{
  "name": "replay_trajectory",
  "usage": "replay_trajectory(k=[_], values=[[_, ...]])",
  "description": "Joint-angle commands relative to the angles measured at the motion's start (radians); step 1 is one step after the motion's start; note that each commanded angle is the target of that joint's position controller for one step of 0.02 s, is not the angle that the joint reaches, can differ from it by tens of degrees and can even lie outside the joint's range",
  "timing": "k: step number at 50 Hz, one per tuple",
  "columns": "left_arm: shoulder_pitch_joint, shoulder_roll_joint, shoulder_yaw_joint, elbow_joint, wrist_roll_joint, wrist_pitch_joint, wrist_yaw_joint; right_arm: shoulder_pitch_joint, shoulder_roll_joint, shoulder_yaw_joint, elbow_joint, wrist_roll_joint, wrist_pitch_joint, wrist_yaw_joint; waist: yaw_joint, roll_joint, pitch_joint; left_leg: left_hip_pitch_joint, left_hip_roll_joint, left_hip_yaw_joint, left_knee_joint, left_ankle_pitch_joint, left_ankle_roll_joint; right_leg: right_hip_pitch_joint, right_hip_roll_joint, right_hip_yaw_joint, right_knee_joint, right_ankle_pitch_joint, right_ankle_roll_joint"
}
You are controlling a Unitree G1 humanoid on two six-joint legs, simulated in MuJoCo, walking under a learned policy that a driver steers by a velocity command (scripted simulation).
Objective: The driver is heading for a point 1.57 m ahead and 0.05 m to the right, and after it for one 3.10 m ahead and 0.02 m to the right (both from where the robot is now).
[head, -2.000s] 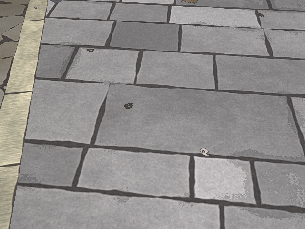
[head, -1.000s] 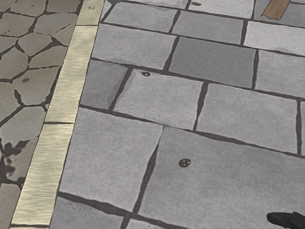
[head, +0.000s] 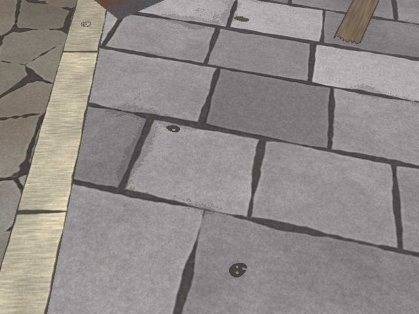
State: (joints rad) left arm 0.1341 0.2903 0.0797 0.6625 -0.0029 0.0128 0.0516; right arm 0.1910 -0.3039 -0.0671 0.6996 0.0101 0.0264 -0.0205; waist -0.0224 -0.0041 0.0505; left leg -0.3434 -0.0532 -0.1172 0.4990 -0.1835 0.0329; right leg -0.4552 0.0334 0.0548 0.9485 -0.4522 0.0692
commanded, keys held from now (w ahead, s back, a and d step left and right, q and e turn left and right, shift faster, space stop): q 0.16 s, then no key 0.28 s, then e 0.40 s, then w+e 0.16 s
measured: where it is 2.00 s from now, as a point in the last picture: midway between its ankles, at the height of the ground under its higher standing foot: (234, 310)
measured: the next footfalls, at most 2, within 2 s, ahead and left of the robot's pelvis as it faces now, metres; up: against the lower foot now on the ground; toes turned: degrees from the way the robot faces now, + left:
right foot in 0.16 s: +0.06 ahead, -0.14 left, +0.00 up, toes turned +10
left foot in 0.50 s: -0.01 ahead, +0.11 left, +0.00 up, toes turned +8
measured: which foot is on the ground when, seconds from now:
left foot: down 0.00-0.16, up 0.18-0.48, down 0.50-0.88, up 0.90-1.00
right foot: up 0.00-0.14, down 0.16-0.62, up 0.64-0.86, down 0.88-1.00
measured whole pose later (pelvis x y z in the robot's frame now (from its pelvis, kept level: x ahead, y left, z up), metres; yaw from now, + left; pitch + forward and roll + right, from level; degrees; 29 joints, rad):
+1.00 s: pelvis +0.00 -0.06 -0.01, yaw -3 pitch +1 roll +2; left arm 0.30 0.29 0.06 0.67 -0.01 -0.01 -0.01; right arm 0.15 -0.31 -0.08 0.73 0.01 -0.01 -0.02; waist 0.02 0.04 0.02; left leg -0.47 0.02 -0.02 1.08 -0.45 0.00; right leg -0.29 0.04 0.00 0.58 -0.31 -0.08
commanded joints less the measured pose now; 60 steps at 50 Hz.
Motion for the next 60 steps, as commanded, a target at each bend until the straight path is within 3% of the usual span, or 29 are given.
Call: replay_trajectory(k=[1, 5, 7, 8, 9, 10, 11, 14, 19, 22, 24, 25, 26, 27, 28, 29, 32, 34, 36, 41, 43, 44, 45, 46, 47, 48, 50, 54, 60], values=[[-0.004, 0.048, 0.007, -0.063, -0.007, -0.025, -0.014, -0.028, -0.17, -0.052, -0.076, 0.004, 0.009, -0.017, -0.002, 0.149, -0.17, 0.181, 0.211, -0.28, -0.128, 0.238, 0.174, 0.025, 0.01, 0.015, -0.165, 0.052, 0.007], [0.051, 0.075, 0.019, -0.047, -0.012, -0.036, -0.035, -0.065, -0.172, -0.058, -0.093, 0.015, 0.024, -0.01, 0.016, 0.184, -0.145, 0.128, 0.195, -0.363, -0.129, 0.138, 0.156, 0.143, 0.03, 0.006, -0.388, 0.132, -0.014], [0.107, 0.095, 0.034, -0.025, -0.003, -0.04, -0.035, -0.074, -0.147, -0.053, -0.1, 0.029, 0.028, -0.013, 0.045, 0.15, -0.139, 0.032, 0.131, -0.337, -0.076, 0.002, 0.089, 0.295, -0.016, 0.011, -0.577, 0.277, -0.053], [0.125, 0.164, 0.049, -0.035, 0.016, -0.036, -0.029, -0.036, -0.097, -0.04, -0.101, 0.017, 0.027, -0.012, 0.025, -0.019, -0.151, -0.09, 0.041, -0.23, 0.111, -0.234, 0.028, 0.387, -0.223, 0.202, -0.64, 0.271, -0.13], [0.084, 0.229, 0.059, -0.05, 0.055, -0.031, -0.034, -0.035, -0.103, -0.047, -0.122, 0.012, 0.013, -0.013, 0.002, -0.248, -0.093, -0.25, -0.1, -0.057, 0.341, -0.437, -0.026, 0.305, -0.403, 0.453, -0.699, 0.372, -0.284], [0.046, 0.189, 0.048, -0.071, 0.066, -0.041, -0.034, -0.024, -0.168, -0.067, -0.114, -0.007, 0.001, -0.012, 0.0, -0.2, -0.085, -0.238, -0.029, -0.081, 0.556, -0.43, -0.059, 0.232, -0.45, 0.486, -0.711, 0.351, -0.36], [-0.02, 0.13, 0.03, -0.081, 0.049, -0.046, -0.03, 0.0, -0.193, -0.08, -0.083, 0.001, 0.004, -0.01, -0.025, -0.136, -0.065, -0.226, -0.02, -0.085, 0.636, -0.358, -0.07, 0.206, -0.382, 0.376, -0.697, 0.322, -0.327], [-0.046, 0.081, 0.007, -0.074, 0.007, -0.046, -0.023, 0.026, -0.121, -0.063, -0.044, -0.002, 0.023, -0.015, -0.014, -0.11, -0.042, -0.238, -0.025, -0.06, 0.707, -0.231, -0.115, 0.242, -0.26, 0.192, -0.658, 0.395, -0.267], [0.017, 0.094, 0.007, -0.039, 0.013, -0.031, -0.021, -0.059, -0.034, -0.018, -0.084, -0.003, 0.016, -0.002, 0.041, -0.174, -0.098, -0.085, 0.047, 0.043, 0.325, -0.244, -0.138, 0.329, -0.234, 0.107, -0.616, 0.472, -0.277], [0.054, 0.136, 0.015, -0.018, -0.001, -0.018, -0.028, -0.046, -0.055, -0.018, -0.077, 0.004, 0.012, 0.007, 0.054, -0.19, -0.097, 0.033, 0.037, 0.111, 0.098, -0.199, -0.12, 0.313, -0.25, 0.128, -0.579, 0.521, -0.285], [0.088, 0.085, -0.009, 0.012, -0.014, -0.025, -0.038, 0.018, -0.042, -0.013, -0.04, -0.012, 0.007, 0.009, 0.016, -0.141, -0.084, 0.226, 0.044, 0.088, -0.208, 0.058, -0.072, 0.231, -0.218, 0.122, -0.555, 0.546, -0.226], [0.118, 0.074, -0.017, 0.02, -0.001, -0.04, -0.048, 0.046, -0.094, -0.021, -0.042, -0.02, 0.006, 0.0, 0.025, -0.08, -0.12, 0.361, 0.123, 0.003, -0.186, 0.21, -0.04, 0.159, -0.192, 0.106, -0.533, 0.488, -0.161], [0.141, 0.051, -0.026, 0.008, 0.02, -0.059, -0.061, 0.034, -0.182, -0.039, -0.037, -0.03, 0.01, -0.01, 0.078, 0.099, -0.138, 0.378, 0.212, -0.06, -0.087, 0.342, 0.021, 0.106, -0.111, 0.025, -0.504, 0.341, -0.1], [0.09, 0.052, -0.03, 0.004, 0.02, -0.061, -0.06, 0.004, -0.114, -0.027, -0.032, -0.031, 0.008, -0.004, 0.054, 0.146, -0.153, 0.259, 0.216, -0.048, -0.092, 0.202, 0.072, 0.192, -0.089, -0.011, -0.505, 0.224, -0.058], [0.027, 0.094, -0.021, -0.006, 0.013, -0.055, -0.058, -0.022, -0.091, -0.023, -0.045, -0.031, 0.004, -0.001, 0.028, 0.119, -0.105, 0.238, 0.184, -0.034, -0.109, 0.089, 0.063, 0.163, -0.069, -0.016, -0.467, 0.247, -0.047], [-0.004, 0.106, -0.014, -0.014, 0.003, -0.049, -0.053, -0.014, -0.112, -0.032, -0.04, -0.032, 0.003, -0.005, 0.012, 0.125, -0.084, 0.237, 0.177, -0.031, -0.117, 0.042, 0.051, 0.119, -0.054, -0.027, -0.42, 0.27, -0.051], [0.028, 0.106, -0.006, -0.023, -0.01, -0.02, -0.039, 0.014, -0.131, -0.041, -0.036, -0.022, -0.006, -0.018, 0.013, 0.175, -0.039, 0.198, 0.264, -0.074, -0.142, 0.096, 0.097, 0.045, -0.044, -0.041, -0.304, 0.216, -0.056], [0.043, 0.093, 0.0, -0.029, -0.012, -0.008, -0.04, -0.004, -0.124, -0.041, -0.051, -0.021, -0.008, -0.028, 0.007, 0.214, -0.044, 0.187, 0.352, -0.122, -0.151, 0.193, 0.166, -0.007, -0.046, -0.054, -0.127, -0.013, -0.056], [0.033, 0.085, 0.007, -0.043, -0.017, 0.007, -0.048, -0.016, -0.126, -0.041, -0.055, -0.022, -0.018, -0.031, 0.003, 0.169, -0.036, 0.207, 0.42, -0.136, -0.154, 0.342, 0.217, -0.088, -0.085, -0.023, 0.031, -0.152, -0.049], [0.076, 0.085, 0.009, -0.047, -0.02, 0.027, -0.073, -0.106, -0.149, -0.053, -0.058, 0.003, -0.009, -0.021, 0.03, 0.141, -0.092, 0.194, 0.352, 0.04, -0.073, 0.409, 0.147, 0.075, -0.077, -0.103, -0.178, 0.047, -0.049], [0.147, 0.09, 0.02, -0.028, -0.02, 0.029, -0.077, -0.089, -0.14, -0.051, -0.044, 0.019, -0.003, -0.019, 0.059, 0.109, -0.128, 0.14, 0.315, 0.108, 0.02, 0.194, 0.091, 0.229, -0.014, -0.158, -0.373, 0.207, -0.087], [0.196, 0.125, 0.036, -0.015, -0.017, 0.028, -0.067, -0.033, -0.098, -0.042, -0.025, 0.011, -0.005, -0.012, 0.06, -0.009, -0.129, 0.022, 0.251, 0.184, 0.174, -0.08, 0.03, 0.355, -0.021, -0.076, -0.469, 0.248, -0.128], [0.257, 0.265, 0.068, -0.031, -0.027, 0.018, -0.048, -0.05, -0.013, -0.012, -0.07, -0.044, -0.01, -0.004, 0.051, -0.332, -0.12, -0.296, 0.107, 0.262, 0.557, -0.488, -0.077, 0.502, -0.295, 0.375, -0.567, 0.284, -0.267], [0.294, 0.274, 0.055, -0.057, 0.009, -0.018, -0.069, -0.144, -0.057, -0.021, -0.112, -0.017, -0.032, -0.001, 0.119, -0.28, -0.158, -0.438, 0.029, 0.064, 0.692, -0.518, -0.066, 0.462, -0.412, 0.698, -0.727, 0.001, -0.438], [0.261, 0.222, 0.04, -0.058, 0.017, -0.044, -0.075, -0.185, -0.11, -0.036, -0.115, 0.017, -0.049, 0.004, 0.106, -0.169, -0.071, -0.496, 0.075, 0.022, 0.718, -0.422, -0.036, 0.435, -0.403, 0.666, -0.77, -0.202, -0.416], [0.223, 0.187, 0.03, -0.055, 0.003, -0.056, -0.068, -0.183, -0.134, -0.045, -0.104, 0.02, -0.062, 0.007, 0.082, -0.122, -0.017, -0.503, 0.103, 0.021, 0.679, -0.314, -0.013, 0.4, -0.364, 0.598, -0.774, -0.274, -0.362], [0.175, 0.171, 0.017, -0.066, -0.007, -0.056, -0.047, -0.152, -0.126, -0.05, -0.067, -0.01, -0.077, 0.005, 0.052, -0.086, -0.002, -0.441, 0.129, 0.021, 0.58, -0.142, -0.02, 0.37, -0.282, 0.465, -0.777, -0.171, -0.294], [0.231, 0.16, 0.013, -0.059, -0.002, -0.073, -0.03, -0.146, -0.09, -0.045, -0.04, -0.013, -0.104, 0.018, 0.053, -0.071, -0.033, -0.392, 0.094, 0.042, 0.428, 0.066, -0.056, 0.416, -0.22, 0.338, -0.791, 0.099, -0.279], [0.283, 0.156, 0.014, -0.011, -0.011, -0.072, -0.024, -0.219, -0.059, -0.026, -0.042, -0.005, -0.119, 0.03, 0.092, -0.121, -0.007, -0.338, 0.083, 0.05, 0.159, 0.198, -0.11, 0.406, -0.198, 0.26, -0.79, 0.208, -0.267]])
